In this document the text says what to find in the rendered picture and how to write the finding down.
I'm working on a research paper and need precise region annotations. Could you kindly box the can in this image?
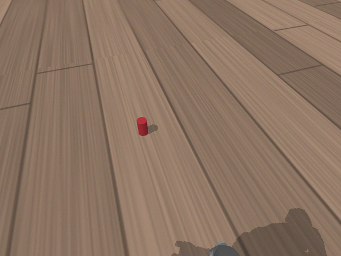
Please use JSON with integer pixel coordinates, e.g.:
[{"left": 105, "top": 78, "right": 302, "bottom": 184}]
[{"left": 137, "top": 117, "right": 148, "bottom": 136}]

